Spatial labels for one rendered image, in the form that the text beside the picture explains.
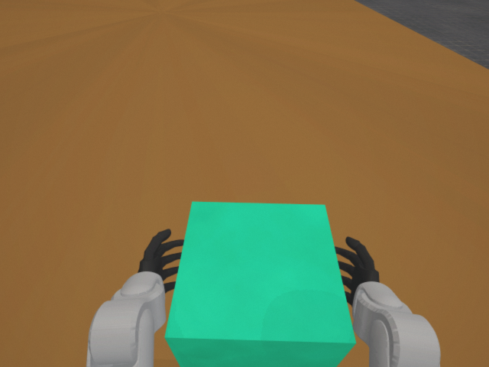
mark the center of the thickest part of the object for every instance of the carton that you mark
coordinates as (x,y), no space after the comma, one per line
(259,285)

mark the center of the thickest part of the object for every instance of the left robot forearm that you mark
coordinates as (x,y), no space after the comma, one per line
(122,330)

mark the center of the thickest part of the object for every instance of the right robot hand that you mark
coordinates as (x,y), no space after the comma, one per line
(362,271)

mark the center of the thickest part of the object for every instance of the left robot hand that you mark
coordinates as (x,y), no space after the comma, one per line
(153,260)

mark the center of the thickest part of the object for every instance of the right robot forearm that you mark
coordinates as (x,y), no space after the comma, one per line
(395,336)

